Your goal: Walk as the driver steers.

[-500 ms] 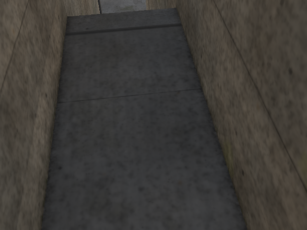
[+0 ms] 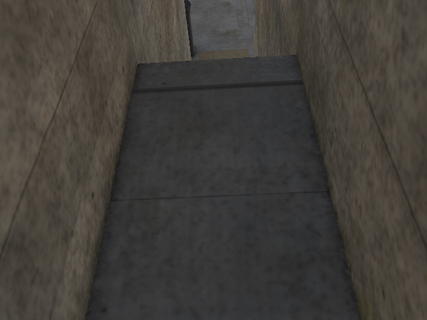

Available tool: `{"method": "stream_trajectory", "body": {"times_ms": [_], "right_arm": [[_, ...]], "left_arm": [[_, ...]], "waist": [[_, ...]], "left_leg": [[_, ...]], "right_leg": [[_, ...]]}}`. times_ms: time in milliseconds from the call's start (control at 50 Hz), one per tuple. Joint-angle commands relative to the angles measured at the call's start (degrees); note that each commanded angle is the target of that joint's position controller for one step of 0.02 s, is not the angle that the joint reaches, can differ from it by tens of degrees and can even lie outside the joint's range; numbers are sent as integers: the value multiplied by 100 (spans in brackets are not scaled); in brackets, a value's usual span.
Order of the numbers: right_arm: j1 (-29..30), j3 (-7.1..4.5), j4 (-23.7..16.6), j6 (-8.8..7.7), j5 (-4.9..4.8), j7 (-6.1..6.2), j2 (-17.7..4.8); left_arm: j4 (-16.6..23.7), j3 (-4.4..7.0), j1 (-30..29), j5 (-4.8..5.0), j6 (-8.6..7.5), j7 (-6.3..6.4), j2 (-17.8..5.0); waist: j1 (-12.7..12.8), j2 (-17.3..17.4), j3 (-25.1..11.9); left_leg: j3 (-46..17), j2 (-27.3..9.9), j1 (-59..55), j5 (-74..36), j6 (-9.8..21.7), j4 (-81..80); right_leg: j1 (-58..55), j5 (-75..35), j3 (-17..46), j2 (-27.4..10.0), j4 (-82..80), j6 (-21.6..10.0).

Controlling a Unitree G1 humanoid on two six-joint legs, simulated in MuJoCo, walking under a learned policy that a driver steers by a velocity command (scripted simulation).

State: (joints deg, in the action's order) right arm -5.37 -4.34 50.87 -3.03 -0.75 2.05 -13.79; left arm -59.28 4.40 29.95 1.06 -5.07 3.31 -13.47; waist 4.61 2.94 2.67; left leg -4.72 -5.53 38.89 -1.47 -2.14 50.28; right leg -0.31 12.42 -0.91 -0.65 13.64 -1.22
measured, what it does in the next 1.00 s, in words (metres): walks ahead: left foot, then right foot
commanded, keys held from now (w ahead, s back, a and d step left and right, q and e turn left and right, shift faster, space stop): w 1.00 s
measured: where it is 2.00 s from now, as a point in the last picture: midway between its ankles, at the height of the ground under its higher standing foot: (211, 164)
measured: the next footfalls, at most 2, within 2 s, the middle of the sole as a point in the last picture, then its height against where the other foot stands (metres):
left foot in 0.20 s outside the picture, level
right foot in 0.80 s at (255, 260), level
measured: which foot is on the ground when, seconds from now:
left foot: up 0.00-0.18, down 0.20-0.80, up 0.82-1.00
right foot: down 0.00-0.22, up 0.24-0.78, down 0.80-1.00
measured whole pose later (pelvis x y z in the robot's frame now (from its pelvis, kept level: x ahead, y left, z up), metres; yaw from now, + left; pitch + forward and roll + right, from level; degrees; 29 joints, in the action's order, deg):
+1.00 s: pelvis +0.65 +0.08 -0.01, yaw +1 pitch -1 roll -1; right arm -13.5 -4.2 52.1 -4.3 -1.5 1.8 -16.5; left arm -54.4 3.4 18.1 -0.3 -6.3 0.8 -14.6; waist 2.3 2.3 3.8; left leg -6.3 -2.7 27.4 17.3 -0.3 67.7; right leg 11.5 9.5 -2.2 4.0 21.8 -4.1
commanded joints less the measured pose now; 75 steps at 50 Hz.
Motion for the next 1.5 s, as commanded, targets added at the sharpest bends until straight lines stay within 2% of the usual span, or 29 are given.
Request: {"method": "stream_trajectory", "body": {"times_ms": [20,120,180,200,220,240,260,300,340,460,680,740,780,800,820,840,860,900,940,1020,1180,1260,1300,1320,1340,1360,1380,1420,1500], "right_arm": [[333,16,-170,-4,-3,-150,-72],[913,26,-343,-62,28,-349,-171],[-917,-310,134,-198,-69,-350,-960],[-2122,-434,601,-167,-84,-300,-1200],[-2607,-479,778,-122,61,-265,-1789],[-2350,-454,584,-216,200,-397,-2055],[-1901,-265,478,-337,66,-446,-1164],[-991,-165,266,-470,64,-444,-848],[-867,-177,328,-546,72,-365,-817],[-2004,-253,678,-466,-135,-77,-966],[-2587,-66,456,-286,20,-116,-982],[-2509,-47,544,-252,-12,-207,-1206],[-1928,-86,352,-108,72,-216,-1530],[-1875,-39,358,-150,117,-178,-1424],[-3073,211,395,-265,67,-177,-251],[-3301,95,604,-394,-295,-154,-634],[-2466,32,297,-432,-472,-134,-880],[-1709,-24,110,-360,-233,-19,-880],[-1665,-111,131,-153,-38,4,-829],[-974,-60,-70,-18,-52,43,-404],[553,103,-265,-261,-43,-314,-469],[255,-37,-203,-308,56,-330,-959],[-1450,-221,340,-327,107,-333,-1256],[-2174,-301,476,-260,124,-282,-1638],[-2386,-349,479,-342,238,-389,-2044],[-2140,-215,440,-408,107,-431,-1305],[-1774,-191,369,-447,-86,-423,-1113],[-1211,-206,254,-451,4,-348,-1133],[-1297,-125,451,-380,100,-255,-765]], "left_arm": [[434,206,-30,30,-58,99,-1055],[497,287,-154,86,-45,129,-1267],[531,208,-654,3,-90,25,-1211],[559,149,-725,-65,-136,-7,-1168],[720,-99,-259,-263,-213,-34,-489],[352,-270,1787,96,-331,-96,236],[386,-126,1049,299,-403,-99,-424],[735,-49,-279,274,-389,14,-763],[866,52,-592,26,-263,24,-843],[1167,23,-1472,-1,-30,-11,-380],[1772,-185,-3386,46,-217,-388,-279],[1798,-117,-2920,-41,-219,-434,-635],[1267,75,-1306,-198,-173,-390,-953],[1079,197,-425,-178,-65,-301,-1253],[990,213,-131,-320,-44,-298,-1832],[799,110,84,-222,-88,-388,-1171],[854,55,-410,-101,-136,-381,-954],[967,37,-1326,-75,-197,-320,-787],[869,23,-1425,-167,-224,-264,-773],[577,127,-727,-75,-148,-113,-970],[637,135,-642,0,-146,-116,-1201],[557,147,-751,-3,-142,-152,-1414],[530,75,-857,-88,-72,-211,-1332],[617,-108,-526,-212,-89,-217,-882],[545,-389,901,10,-187,-292,241],[522,-222,614,324,-283,-217,-491],[837,-108,-303,458,-313,-130,-855],[969,-39,-867,64,-279,10,-917],[961,-9,-836,-39,74,2,-448]], "waist": [[-138,-1085,690],[-129,-1279,887],[-1245,-1418,-30],[-1784,-1006,-638],[-1441,1028,-1177],[-380,2430,-2615],[-570,1398,-1989],[-583,-181,-799],[-444,-89,-516],[-551,260,216],[-955,227,1088],[-545,359,389],[352,606,-600],[835,190,-1231],[10,-1825,-2261],[108,-1494,-2610],[100,-1236,-1417],[-191,-291,-362],[-431,-365,-78],[-346,-670,262],[-25,-782,602],[-487,-1177,213],[-1357,-1209,-676],[-1497,-142,-1353],[-665,1785,-2399],[-790,1050,-2145],[-852,616,-1098],[-660,42,-456],[-362,186,-245]], "left_leg": [[355,93,-89,-569,-183,-518],[539,235,-731,-19,17,-1528],[620,563,-2697,202,442,-1839],[1014,847,-4011,358,480,-1734],[-893,-286,-5086,82,865,-1698],[-4047,-1543,-5846,2726,2078,-3219],[-4254,-1326,-5155,3574,1864,-3956],[-2517,-1106,-3723,1723,1358,-3614],[-1728,-763,-3045,1162,1287,-3825],[-1094,-596,-3616,966,1504,-4241],[-58,-508,-3890,-514,1374,-4355],[149,-588,-4360,-3166,1173,-3514],[292,-317,-4330,-4103,903,-1490],[265,-60,-3230,-2844,688,33],[-191,1043,-1655,2755,366,2505],[-1282,1170,-966,3419,379,3502],[-972,868,-297,3154,339,3666],[-543,314,-457,2195,311,2832],[-482,83,-965,1794,253,2237],[-170,-73,-351,1387,-58,824],[394,144,-894,-545,-20,-1628],[501,425,-1696,135,147,-1868],[896,783,-3442,136,429,-1931],[-462,-160,-4653,191,738,-1739],[-3566,-1611,-6020,1822,2090,-2625],[-4297,-1511,-5654,3220,1924,-3618],[-3305,-1348,-5010,2419,1667,-3523],[-1878,-928,-3828,108,1343,-3411],[-754,-697,-3023,-2271,1599,-3490]], "right_leg": [[913,-70,607,-1201,-827,-818],[629,-586,364,-1405,-550,-636],[396,-3192,136,-1299,1260,-368],[917,-3340,-73,-903,2616,-163],[2344,624,-45,-302,5090,188],[3116,2407,975,275,6735,109],[3578,1847,1169,45,7118,149],[3564,1069,867,-519,6925,79],[3026,512,892,-845,6007,50],[4075,6,431,-696,4751,339],[4044,-1427,-170,-242,2264,319],[2752,-1062,-438,249,1881,53],[965,-1228,-389,422,1374,-222],[-640,-1208,87,-14,1721,-420],[-2108,-1128,3302,-1894,1488,-1555],[-2134,636,4965,-2157,398,-1951],[-1418,1020,4344,-2024,114,-1658],[118,-233,2655,-1567,13,-1148],[921,-814,1970,-1265,-209,-1045],[907,-838,1441,-1156,-454,-1171],[871,-842,664,-983,-712,-924],[96,-2719,447,-1189,184,-631],[352,-3745,129,-821,2170,-351],[1309,-1764,29,-544,3897,-110],[2795,2463,739,456,5965,9],[3353,2168,1377,218,6520,-50],[3881,1825,953,-56,6629,7],[3571,1160,669,-343,6081,153],[2809,1035,430,-462,5192,354]]}}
